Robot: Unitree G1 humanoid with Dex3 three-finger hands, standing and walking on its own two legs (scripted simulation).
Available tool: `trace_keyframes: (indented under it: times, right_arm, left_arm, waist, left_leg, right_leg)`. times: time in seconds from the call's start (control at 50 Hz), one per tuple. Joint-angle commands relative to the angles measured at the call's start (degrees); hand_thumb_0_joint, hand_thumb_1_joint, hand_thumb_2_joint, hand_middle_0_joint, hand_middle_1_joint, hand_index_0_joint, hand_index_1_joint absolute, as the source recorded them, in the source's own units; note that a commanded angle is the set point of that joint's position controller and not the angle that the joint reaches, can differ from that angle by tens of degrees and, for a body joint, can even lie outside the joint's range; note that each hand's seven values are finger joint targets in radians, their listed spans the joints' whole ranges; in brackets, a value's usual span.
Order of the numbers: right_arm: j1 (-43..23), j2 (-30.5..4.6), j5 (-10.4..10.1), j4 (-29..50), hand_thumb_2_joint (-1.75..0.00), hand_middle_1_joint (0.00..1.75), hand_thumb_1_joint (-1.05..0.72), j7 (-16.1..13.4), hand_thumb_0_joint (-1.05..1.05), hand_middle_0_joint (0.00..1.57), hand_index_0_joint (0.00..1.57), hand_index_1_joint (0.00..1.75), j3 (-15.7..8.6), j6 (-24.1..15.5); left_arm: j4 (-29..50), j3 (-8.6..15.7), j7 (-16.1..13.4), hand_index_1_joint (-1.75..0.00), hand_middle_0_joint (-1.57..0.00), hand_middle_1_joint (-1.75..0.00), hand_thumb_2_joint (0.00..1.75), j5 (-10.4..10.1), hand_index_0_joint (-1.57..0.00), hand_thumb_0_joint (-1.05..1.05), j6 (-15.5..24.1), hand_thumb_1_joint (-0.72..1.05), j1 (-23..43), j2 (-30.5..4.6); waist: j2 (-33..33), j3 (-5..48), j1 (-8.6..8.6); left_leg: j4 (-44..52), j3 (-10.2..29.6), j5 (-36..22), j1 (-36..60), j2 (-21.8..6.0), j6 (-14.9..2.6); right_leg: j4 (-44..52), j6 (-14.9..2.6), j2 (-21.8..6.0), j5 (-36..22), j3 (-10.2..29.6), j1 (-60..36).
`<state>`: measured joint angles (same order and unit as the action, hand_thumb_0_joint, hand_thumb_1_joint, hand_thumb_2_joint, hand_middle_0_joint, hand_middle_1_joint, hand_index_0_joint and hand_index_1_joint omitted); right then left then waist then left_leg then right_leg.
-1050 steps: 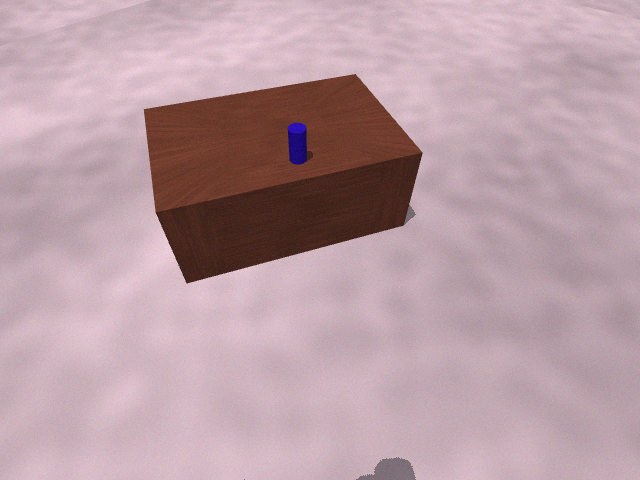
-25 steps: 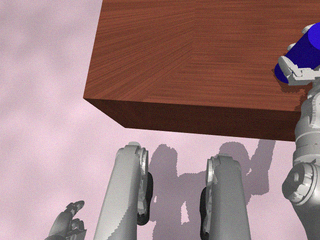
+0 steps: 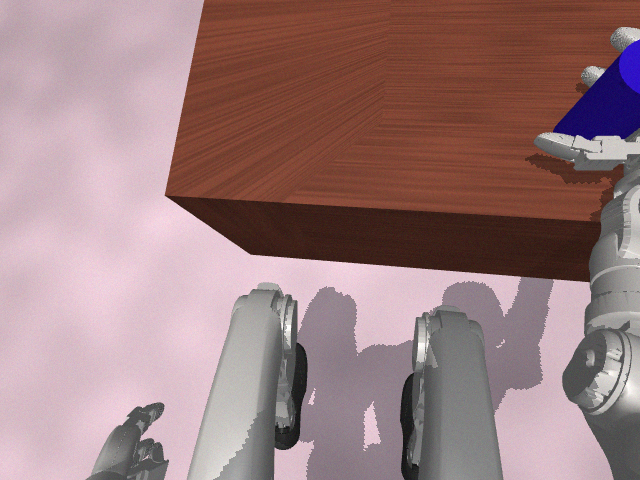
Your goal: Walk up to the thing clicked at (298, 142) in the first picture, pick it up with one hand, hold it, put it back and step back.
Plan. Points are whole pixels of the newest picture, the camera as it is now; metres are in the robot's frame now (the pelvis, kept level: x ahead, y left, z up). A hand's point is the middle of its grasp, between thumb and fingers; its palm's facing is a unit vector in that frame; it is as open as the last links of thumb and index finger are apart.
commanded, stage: withdraw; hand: right
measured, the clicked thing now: (612, 108) +0.51 -0.25 +0.01
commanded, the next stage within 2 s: rise in 0.52 s
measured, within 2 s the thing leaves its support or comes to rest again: neither
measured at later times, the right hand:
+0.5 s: hand out of the picture +0.51 -0.29 +0.07, palm faces +0.33 +0.94 -0.04, open 15.5 cm
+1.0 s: hand out of the picture +0.47 -0.35 +0.18, palm faces +0.39 +0.85 -0.36, open 17.4 cm
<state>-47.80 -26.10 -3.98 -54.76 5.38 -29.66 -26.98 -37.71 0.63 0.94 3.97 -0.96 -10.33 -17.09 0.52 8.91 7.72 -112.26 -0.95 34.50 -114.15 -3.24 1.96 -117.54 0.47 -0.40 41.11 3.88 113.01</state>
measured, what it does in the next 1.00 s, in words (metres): rises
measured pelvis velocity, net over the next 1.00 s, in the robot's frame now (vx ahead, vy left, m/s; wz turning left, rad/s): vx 0.03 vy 0.00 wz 0.00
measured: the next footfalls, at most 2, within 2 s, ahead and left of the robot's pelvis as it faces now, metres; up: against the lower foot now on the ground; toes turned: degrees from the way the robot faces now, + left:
none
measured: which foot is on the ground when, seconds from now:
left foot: down 0.00-1.00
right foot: down 0.00-1.00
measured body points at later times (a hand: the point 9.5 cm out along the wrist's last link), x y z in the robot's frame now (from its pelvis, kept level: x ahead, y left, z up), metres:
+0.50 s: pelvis +0.00 +0.00 +0.03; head +0.21 -0.03 +0.43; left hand +0.10 +0.29 -0.09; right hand +0.49 -0.34 +0.07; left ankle +0.10 +0.14 -0.41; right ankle +0.06 -0.12 -0.41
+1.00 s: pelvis +0.03 +0.00 +0.20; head +0.18 -0.04 +0.63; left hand +0.10 +0.28 +0.10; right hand +0.45 -0.39 +0.21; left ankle +0.10 +0.14 -0.41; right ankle +0.06 -0.12 -0.41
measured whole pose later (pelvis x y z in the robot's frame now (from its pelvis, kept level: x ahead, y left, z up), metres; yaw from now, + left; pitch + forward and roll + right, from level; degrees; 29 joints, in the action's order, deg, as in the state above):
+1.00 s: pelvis +0.03 +0.00 +0.20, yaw +0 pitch +24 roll +4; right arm -39.5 -37.2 5.2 -62.4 -3.6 -24.9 -4.9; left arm -36.1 -0.8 -2.6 -0.6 -4.8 -16.8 -15.5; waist -0.4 6.7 6.4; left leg -70.2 -3.0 25.8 -68.0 -0.9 1.5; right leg -76.3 0.6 -3.3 32.3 3.1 67.8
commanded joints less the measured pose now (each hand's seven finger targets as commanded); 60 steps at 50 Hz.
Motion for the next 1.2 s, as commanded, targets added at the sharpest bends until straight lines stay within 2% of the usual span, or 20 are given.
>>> trace_keyframes:
  times: [0.0, 0.06, 0.14, 0.16, 0.24, 0.32, 0.36, 0.4, 0.44, 0.52, 0.56, 0.62, 0.64, 0.68, 0.76, 0.82, 0.88, 0.96, 1.0, 1.18]
  right_arm:
    - [-22.0, -16.9, -0.1, 16.0, -0.29, 0.39, 0.33, -0.8, 0.00, 0.46, 0.47, 0.39, -2.4, -4.8]
    - [-18.1, -10.9, -0.5, 10.6, -0.31, 0.36, 0.26, -0.3, 0.00, 0.39, 0.39, 0.36, 0.4, -3.9]
    - [-20.7, -17.0, 0.4, 14.5, -0.25, 0.32, 0.29, -0.9, 0.00, 0.46, 0.46, 0.32, -2.4, -4.6]
    - [-19.5, -12.3, 0.1, 10.5, -0.32, 0.35, 0.28, -0.4, 0.00, 0.38, 0.38, 0.35, 0.5, -4.2]
    - [-21.9, -19.1, -0.1, 15.8, -0.26, 0.29, 0.28, -0.1, 0.00, 0.30, 0.30, 0.29, -3.1, -4.5]
    - [-23.7, -20.7, -0.6, 19.5, -0.20, 0.22, 0.34, 0.5, 0.00, 0.24, 0.24, 0.22, -3.3, -2.8]
    - [-23.4, -26.0, -0.4, 21.9, -0.18, 0.20, 0.38, 0.5, 0.00, 0.22, 0.22, 0.20, -6.5, -1.5]
    - [-21.0, -23.1, -1.0, 19.1, -0.14, 0.16, 0.39, 1.5, 0.00, 0.20, 0.19, 0.16, -5.1, 0.6]
    - [-23.0, -28.0, -1.2, 21.5, -0.10, 0.12, 0.43, 2.1, 0.00, 0.15, 0.15, 0.12, -7.3, 1.7]
    - [-14.5, -18.1, -2.4, 9.8, -0.05, 0.05, 0.48, 5.1, 0.00, 0.08, 0.08, 0.05, -2.6, 5.5]
    - [-16.9, -22.5, -2.6, 12.9, -0.06, 0.06, 0.51, 5.7, 0.00, 0.07, 0.07, 0.06, -3.8, 5.5]
    - [-13.5, -15.8, -3.9, 9.3, -0.08, 0.05, 0.45, 7.2, 0.00, 0.05, 0.07, 0.05, -0.3, 6.2]
    - [-8.4, -28.3, 5.9, 0.5, -0.08, 0.06, 0.45, 3.8, 0.00, 0.05, 0.06, 0.06, -0.6, 11.3]
    - [-16.8, -25.3, 5.0, 12.0, -0.07, 0.06, 0.51, 1.0, 0.00, 0.05, 0.06, 0.06, 1.1, 13.0]
    - [-15.1, -34.2, 8.8, 14.5, -0.07, 0.06, 0.49, -3.5, 0.00, 0.05, 0.06, 0.06, -1.2, 15.6]
    - [-14.0, -35.4, 9.5, 15.7, -0.04, 0.05, 0.58, -7.1, 0.00, 0.05, 0.05, 0.05, -0.7, 16.8]
    - [-10.7, -28.0, 9.6, 4.2, -0.04, 0.05, 0.57, -9.4, 0.00, 0.05, 0.05, 0.05, 3.4, 18.1]
    - [-8.7, -26.0, 8.9, 2.4, -0.05, 0.05, 0.56, -11.0, 0.00, 0.05, 0.05, 0.05, 4.9, 18.8]
    - [0.6, -16.5, 7.9, -5.9, -0.04, 0.05, 0.58, -11.0, 0.00, 0.05, 0.05, 0.05, 9.3, 20.8]
    - [18.6, -11.1, 4.6, 13.1, -0.03, 0.05, 0.59, -13.3, 0.00, 0.05, 0.05, 0.05, 13.7, 24.3]
  left_arm:
    - [2.8, 4.4, -0.7, -0.30, -0.20, -0.30, 0.89, 0.0, -0.20, 0.00, 0.4, 0.90, -9.9, -11.7]
    - [2.5, 4.0, -0.6, -0.30, -0.20, -0.30, 0.89, -0.1, -0.20, 0.00, 0.4, 0.90, -9.3, -11.1]
    - [2.5, 4.4, -0.7, -0.30, -0.20, -0.31, 0.88, 0.1, -0.21, 0.00, 0.1, 0.91, -9.6, -11.8]
    - [2.3, 4.1, -0.6, -0.27, -0.19, -0.29, 0.86, 0.1, -0.20, 0.00, 0.2, 0.93, -9.6, -11.5]
    - [2.6, 4.1, -0.9, -0.27, -0.19, -0.29, 0.86, -0.2, -0.21, 0.00, 0.1, 0.93, -9.8, -12.2]
    - [3.4, 4.3, -1.2, -0.28, -0.19, -0.29, 0.86, -0.9, -0.20, 0.00, -0.3, 0.93, -9.9, -12.7]
    - [4.0, 4.7, -1.8, -0.27, -0.19, -0.29, 0.87, -1.4, -0.20, 0.00, -0.6, 0.92, -10.4, -13.0]
    - [4.0, 4.5, -2.1, -0.27, -0.19, -0.29, 0.87, -1.8, -0.20, 0.00, -0.7, 0.92, -10.7, -12.5]
    - [4.0, 4.7, -2.6, -0.27, -0.19, -0.29, 0.87, -2.5, -0.20, 0.00, -0.7, 0.92, -11.0, -12.8]
    - [3.7, 3.3, -3.1, -0.28, -0.19, -0.29, 0.87, -3.4, -0.20, 0.00, 0.4, 0.91, -10.5, -10.2]
    - [3.0, 4.5, -3.5, -0.28, -0.19, -0.29, 0.88, -3.6, -0.20, 0.00, 0.7, 0.90, -11.3, -12.0]
    - [3.1, 4.4, -3.1, -0.29, -0.19, -0.29, 0.89, -3.8, -0.20, 0.00, 1.4, 0.90, -10.9, -11.4]
    - [3.6, 3.9, -2.9, -0.30, -0.20, -0.30, 0.89, -4.3, -0.20, 0.00, -0.2, 0.90, -12.0, -11.3]
    - [5.6, 4.2, -2.4, -0.30, -0.20, -0.30, 0.89, -4.5, -0.20, 0.00, -1.6, 0.90, -12.5, -11.3]
    - [6.3, 4.3, -2.3, -0.29, -0.20, -0.29, 0.89, -4.7, -0.20, 0.00, -3.0, 0.90, -13.4, -11.4]
    - [6.3, 3.6, -3.1, -0.30, -0.20, -0.30, 0.90, -4.6, -0.20, 0.00, -3.5, 0.89, -13.9, -10.6]
    - [4.6, 2.7, -4.0, -0.30, -0.20, -0.30, 0.90, -4.5, -0.20, 0.00, -3.2, 0.89, -14.4, -9.1]
    - [3.9, 3.0, -4.8, -0.29, -0.20, -0.30, 0.90, -4.4, -0.20, 0.00, -3.2, 0.89, -14.7, -10.1]
    - [4.6, 2.4, -4.7, -0.29, -0.20, -0.30, 0.90, -5.0, -0.20, 0.00, -2.8, 0.89, -14.3, -9.2]
    - [7.2, 1.7, -6.1, -0.29, -0.20, -0.30, 0.90, -6.8, -0.20, 0.00, -2.2, 0.89, -10.4, -6.8]
  waist:
    - [9.1, 40.5, -0.59]
    - [6.9, 37.0, 0.69]
    - [9.2, 39.2, -0.72]
    - [8.3, 38.2, 0.83]
    - [10.2, 41.3, -0.72]
    - [12.5, 45.2, -1.04]
    - [11.8, 49.4, -2.22]
    - [9.7, 45.4, -1.11]
    - [9.9, 46.1, -1.91]
    - [4.7, 35.7, 0.28]
    - [6.3, 33.5, -0.43]
    - [5.5, 27.6, 0.47]
    - [6.4, 28.8, -2.88]
    - [8.1, 34.0, -2.00]
    - [10.9, 38.5, -4.02]
    - [12.8, 36.6, -4.09]
    - [8.3, 26.3, -0.73]
    - [11.3, 25.3, -2.33]
    - [6.4, 17.1, -1.02]
    - [5.5, 14.9, -5.66]
  left_leg:
    - [10.6, -1.4, -9.4, 26.3, 1.5, -4.05]
    - [10.9, -1.7, -8.9, 25.1, 1.6, -3.92]
    - [10.4, -1.4, -9.0, 25.4, 1.6, -4.11]
    - [10.3, -1.7, -9.4, 24.8, 1.6, -4.00]
    - [10.4, -1.5, -10.4, 26.2, 1.5, -4.08]
    - [12.2, -1.6, -11.5, 29.0, 1.5, -4.12]
    - [14.3, -1.2, -12.5, 33.7, 1.6, -3.87]
    - [16.4, -1.2, -11.6, 34.5, 1.9, -3.77]
    - [19.0, -0.9, -11.3, 37.0, 2.0, -3.69]
    - [23.4, -1.5, -10.4, 37.6, 2.4, -3.50]
    - [25.1, -1.4, -8.9, 37.2, 2.5, -3.78]
    - [26.6, -1.9, -8.6, 34.4, 2.6, -4.11]
    - [30.3, -1.5, -9.5, 38.9, 3.0, -4.20]
    - [32.5, -1.1, -12.5, 44.2, 2.9, -3.94]
    - [37.5, -1.3, -15.7, 52.0, 3.1, -3.62]
    - [42.2, -1.2, -18.2, 56.8, 3.3, -3.55]
    - [48.3, -1.8, -18.5, 58.8, 3.9, -3.23]
    - [53.8, -1.9, -21.2, 64.8, 4.0, -3.74]
    - [56.2, -3.3, -20.3, 64.2, 4.5, -3.76]
    - [65.8, -3.9, -22.6, 80.3, 4.6, -3.96]
  right_leg:
    - [16.1, -1.42, 0.3, -12.7, -1.7, -23.3]
    - [16.3, -1.49, 0.4, -11.9, -1.6, -21.6]
    - [16.1, -1.36, 0.3, -12.3, -1.8, -22.9]
    - [16.0, -1.33, 0.4, -12.9, -1.5, -22.9]
    - [16.5, -1.20, 0.3, -14.4, -1.5, -25.1]
    - [19.2, -0.83, 0.0, -16.4, -1.1, -31.6]
    - [20.3, -1.08, -0.1, -17.4, -1.4, -34.0]
    - [22.1, -1.20, -0.1, -16.0, -1.6, -32.9]
    - [23.9, -1.40, -0.1, -15.5, -1.8, -34.4]
    - [26.9, -1.84, -0.4, -14.0, -1.3, -32.9]
    - [29.0, -1.77, -0.5, -12.7, -0.9, -34.1]
    - [30.9, -1.65, -1.1, -12.8, 0.4, -36.0]
    - [35.5, -1.39, -1.0, -15.2, -0.3, -42.8]
    - [37.2, -1.26, -1.2, -18.0, -0.1, -46.7]
    - [42.0, -0.74, -1.5, -23.3, -0.3, -57.3]
    - [46.7, -0.45, -1.5, -26.6, -0.9, -63.2]
    - [51.0, -0.79, -1.5, -24.4, -1.0, -63.3]
    - [56.3, -0.43, -1.6, -28.3, -1.9, -70.5]
    - [59.9, -0.20, -1.8, -27.4, -0.7, -70.5]
    - [70.9, 0.04, -1.7, -29.2, -1.8, -79.4]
